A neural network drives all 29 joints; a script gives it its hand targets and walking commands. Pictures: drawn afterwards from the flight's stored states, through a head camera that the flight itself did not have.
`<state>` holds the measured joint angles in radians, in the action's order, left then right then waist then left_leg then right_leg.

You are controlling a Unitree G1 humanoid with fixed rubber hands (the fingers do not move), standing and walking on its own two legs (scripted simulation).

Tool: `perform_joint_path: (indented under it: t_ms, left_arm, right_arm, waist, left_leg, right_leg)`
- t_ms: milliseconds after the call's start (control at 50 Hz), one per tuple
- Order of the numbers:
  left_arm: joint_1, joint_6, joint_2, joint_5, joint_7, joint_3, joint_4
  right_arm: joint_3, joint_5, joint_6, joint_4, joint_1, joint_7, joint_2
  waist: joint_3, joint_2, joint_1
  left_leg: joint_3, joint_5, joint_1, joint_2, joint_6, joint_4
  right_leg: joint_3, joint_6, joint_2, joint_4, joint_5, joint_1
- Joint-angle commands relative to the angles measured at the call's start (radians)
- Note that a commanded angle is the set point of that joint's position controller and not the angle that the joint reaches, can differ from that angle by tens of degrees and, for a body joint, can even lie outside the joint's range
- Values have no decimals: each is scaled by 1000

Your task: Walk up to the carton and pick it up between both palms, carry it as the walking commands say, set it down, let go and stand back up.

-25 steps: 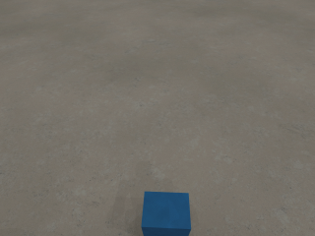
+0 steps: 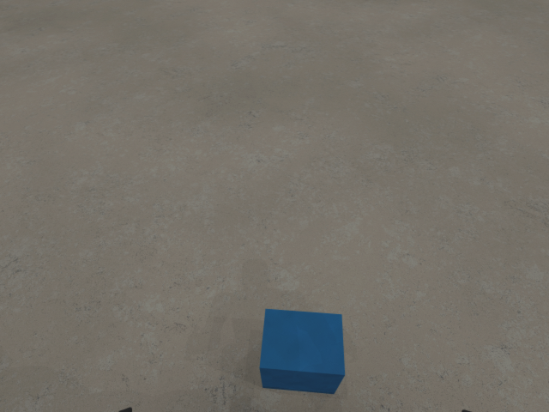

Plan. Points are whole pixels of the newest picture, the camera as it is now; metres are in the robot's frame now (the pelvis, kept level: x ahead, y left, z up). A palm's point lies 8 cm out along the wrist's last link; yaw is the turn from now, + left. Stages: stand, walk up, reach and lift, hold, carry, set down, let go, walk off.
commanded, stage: walk up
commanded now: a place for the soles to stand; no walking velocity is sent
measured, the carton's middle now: (300, 352) +0.40 -0.06 -0.64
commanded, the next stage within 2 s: none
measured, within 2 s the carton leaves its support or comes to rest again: neither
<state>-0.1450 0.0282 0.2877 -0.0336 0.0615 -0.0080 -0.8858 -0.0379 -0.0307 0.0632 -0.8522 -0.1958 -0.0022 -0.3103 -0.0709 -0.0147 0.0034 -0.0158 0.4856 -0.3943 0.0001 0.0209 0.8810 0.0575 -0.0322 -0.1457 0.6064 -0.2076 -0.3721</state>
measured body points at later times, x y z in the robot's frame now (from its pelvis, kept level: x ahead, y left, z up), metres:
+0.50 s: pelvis -0.04 +0.03 +0.01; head -0.03 +0.03 +0.46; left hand -0.03 +0.27 -0.14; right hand +0.00 -0.22 -0.13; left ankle +0.01 +0.14 -0.72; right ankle -0.07 -0.09 -0.72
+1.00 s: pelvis +0.00 +0.04 +0.01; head -0.01 +0.03 +0.46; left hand +0.09 +0.28 -0.13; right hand -0.04 -0.23 -0.14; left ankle +0.01 +0.14 -0.72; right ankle -0.07 -0.09 -0.72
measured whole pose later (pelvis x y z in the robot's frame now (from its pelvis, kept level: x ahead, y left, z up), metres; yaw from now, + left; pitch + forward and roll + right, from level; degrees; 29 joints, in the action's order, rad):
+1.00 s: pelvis +0.00 +0.04 +0.01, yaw -12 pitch +0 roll +1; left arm -0.34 -0.03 0.24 -0.02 0.02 0.01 -0.94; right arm 0.01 -0.04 0.02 -0.99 -0.30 0.01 -0.27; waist 0.01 -0.01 0.02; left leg -0.23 0.32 -0.23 -0.06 -0.02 0.57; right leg -0.18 0.00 0.02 0.62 -0.40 -0.21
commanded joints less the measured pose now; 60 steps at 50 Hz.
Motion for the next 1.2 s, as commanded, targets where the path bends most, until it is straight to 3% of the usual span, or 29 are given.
perform_joint_path:
  t_ms: [0, 20, 40, 60, 80, 120, 200, 260, 280, 320, 360, 380, 400, 500, 540, 640, 800, 820, 840, 880, 920, 980, 1040, 1080, 1100, 1120, 1140, 1160, 1180]
  left_arm:
    - [22, 12, 135, -2, -23, -33, 79]
    - [-14, 14, 69, -1, -30, -14, 96]
    - [1, 20, 56, 14, -27, -20, 91]
    - [0, 25, 56, 14, -26, -26, 77]
    - [-4, 22, 51, 23, -26, -27, 70]
    - [-106, 6, 76, 25, -36, -36, 23]
    - [-117, -7, 61, 15, -50, -30, -1]
    - [-185, -16, 33, 29, -57, -21, -26]
    - [-207, -24, 12, 32, -55, -14, -32]
    - [-259, -40, 29, 35, -48, -15, -52]
    - [-270, -58, 57, 25, -41, -16, -50]
    - [-223, -62, 67, 33, -44, -13, -51]
    - [-201, -66, 67, 30, -47, -10, -52]
    - [-240, -72, 63, 27, -51, 12, -67]
    - [-257, -71, 49, 26, -50, 15, -73]
    - [-255, -70, 47, 27, -45, 19, -79]
    - [-232, -62, 47, 24, -38, 18, -69]
    - [-255, -70, 52, 19, -37, 8, -48]
    - [-251, -70, 65, 20, -36, 4, -44]
    - [-217, -64, 74, 16, -35, -3, -22]
    - [-230, -65, 70, 13, -38, -2, -4]
    - [-236, -76, 60, 9, -36, -4, 19]
    - [-284, -82, 87, 15, -27, -13, 27]
    - [-364, -83, 138, 23, -20, -35, 21]
    - [-384, -84, 158, 21, -14, -44, 16]
    - [-396, -80, 170, 19, -8, -52, 17]
    - [-387, -76, 168, 18, -5, -57, 19]
    - [-374, -68, 159, 15, -4, -62, 31]
    - [-347, -63, 158, 12, -5, -58, 35]
  right_arm:
    - [-17, 4, -28, 12, -143, -4, -83]
    - [-37, 20, -29, 35, -119, 1, -179]
    - [-30, 22, -28, 65, -48, 10, -181]
    - [-30, 10, -27, 73, -12, 15, -176]
    - [-28, 3, -24, 74, 30, 20, -164]
    - [-19, 15, -27, 86, 100, 28, -132]
    - [6, 7, -72, 40, -31, 34, -54]
    - [2, -1, -79, 9, -72, 31, -68]
    - [6, 0, -76, 0, -68, 27, -65]
    - [11, 10, -66, -7, -54, 20, -55]
    - [25, 12, -67, 3, -67, 7, -13]
    - [38, 19, -71, -11, -78, 3, 22]
    - [33, 16, -77, -14, -60, 5, 8]
    - [34, 15, -89, -61, -82, 17, -25]
    - [39, 12, -88, -75, -71, 19, -25]
    - [42, 8, -89, -98, -94, 25, -39]
    - [46, 5, -80, -110, -97, 26, -65]
    - [28, -8, -73, -116, -120, 19, -98]
    - [25, -7, -65, -111, -130, 18, -94]
    - [26, -6, -57, -100, -118, 15, -82]
    - [26, -6, -53, -92, -118, 13, -83]
    - [16, -10, -55, -86, -133, 11, -108]
    - [14, -16, -55, -62, -114, 9, -96]
    - [20, -19, -53, -24, -56, 3, -67]
    - [25, -20, -54, 0, -33, 2, -54]
    - [29, -27, -54, 19, -8, -1, -41]
    - [30, -24, -54, 40, 16, 0, -27]
    - [31, -22, -57, 57, 37, 2, -22]
    - [36, -6, -62, 61, 12, 3, -2]
  waist:
    - [88, 98, 45]
    - [78, 351, 35]
    - [55, 228, 29]
    - [59, 156, 46]
    - [19, 136, 21]
    - [11, 139, -43]
    - [37, 68, 1]
    - [71, 136, 7]
    - [50, 130, -6]
    - [28, 110, -15]
    - [20, 23, 15]
    - [-3, -21, 37]
    - [-12, -1, 33]
    - [10, -62, 18]
    - [-3, -39, 2]
    - [23, -4, 6]
    - [49, 33, 9]
    - [58, 51, 13]
    - [34, 17, 15]
    - [-33, 11, 26]
    - [-58, 42, 25]
    - [-45, -4, 15]
    - [39, -19, 7]
    - [60, -94, -30]
    - [55, -104, -53]
    - [48, -143, -68]
    - [20, -181, -77]
    - [-2, -170, -82]
    - [-10, -196, -65]
  left_leg:
    - [93, -201, 171, -64, -19, -455]
    - [370, -170, 146, -246, -99, -570]
    - [381, -108, 1, -292, -192, -594]
    - [373, -23, -68, -290, -211, -620]
    - [355, 11, -120, -279, -221, -623]
    - [256, -38, -21, -262, -184, -608]
    - [299, -44, 183, -305, -163, -597]
    - [232, 20, 200, -280, -149, -584]
    - [180, 39, 154, -245, -138, -563]
    - [112, -12, 85, -198, -91, -534]
    - [42, -109, 101, -134, -53, -446]
    - [10, -189, 187, -96, -38, -461]
    - [-5, -207, 289, -99, -42, -433]
    - [-8, -217, 282, -118, -70, -447]
    - [-18, -212, 269, -119, -64, -458]
    - [-32, -261, 273, -136, -68, -467]
    - [-50, -318, 290, -174, -88, -477]
    - [-78, -109, 284, -161, -85, -449]
    - [-57, -1, 243, -157, -78, -465]
    - [-49, 70, 223, -160, -78, -468]
    - [-27, 87, 250, -187, -97, -495]
    - [-38, -13, 241, -221, -117, -485]
    - [-137, -272, 242, -170, -97, -317]
    - [-158, -343, 124, -91, -46, -158]
    - [-121, -252, 26, -60, -35, -144]
    - [-97, -89, -55, -33, -35, -129]
    - [-69, 46, -154, -13, -33, -107]
    - [-51, 116, -194, -9, -36, -118]
    - [-27, 71, -158, -14, -41, -149]
  right_leg:
    - [-34, 85, -14, 79, -99, -69]
    - [43, 39, 134, 268, -367, -189]
    - [-100, 48, 148, 407, -410, -115]
    - [-162, 55, 179, 488, -371, -80]
    - [-161, 60, 167, 518, -355, -69]
    - [-155, 45, 156, 504, -281, -106]
    - [-154, 20, 126, 232, -234, -129]
    - [-119, 21, 137, 30, -254, 6]
    - [-104, 29, 144, -103, -193, 91]
    - [-160, 62, 123, -224, -57, 203]
    - [-293, 108, 16, -295, -124, 141]
    - [-297, 107, 23, -310, -191, 27]
    - [-316, 100, 31, -328, -216, -89]
    - [-261, 79, 75, -294, -104, -5]
    - [-261, 81, 73, -281, -78, 7]
    - [-247, 87, 88, -217, 66, 50]
    - [-238, 82, 110, -140, 114, 58]
    - [-246, 95, 112, -118, -16, 64]
    - [-271, 102, 112, -120, -128, 44]
    - [-287, 107, 114, -124, -236, -38]
    - [-261, 101, 134, -71, -202, -98]
    - [-218, 97, 140, 3, -2, -51]
    - [-309, 125, 100, 9, 207, 43]
    - [-497, 183, 23, -61, 349, 156]
    - [-593, 226, -15, -75, 395, 240]
    - [-633, 254, -35, -88, 417, 301]
    - [-651, 275, -50, -92, 442, 365]
    - [-641, 280, -65, -107, 465, 384]
    - [-599, 267, -61, -106, 483, 343]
